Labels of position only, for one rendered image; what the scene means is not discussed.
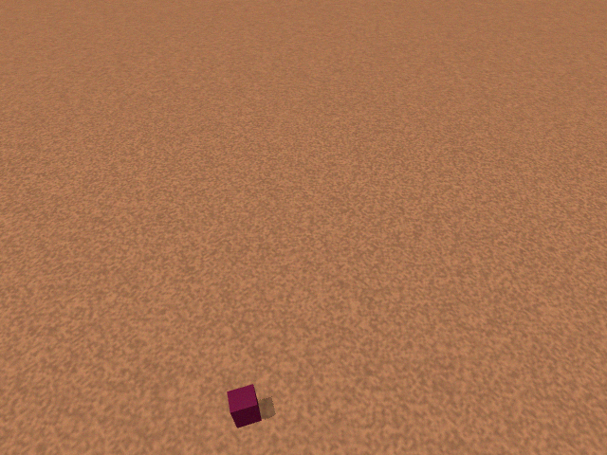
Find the carton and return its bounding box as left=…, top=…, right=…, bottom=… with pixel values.
left=227, top=384, right=262, bottom=428

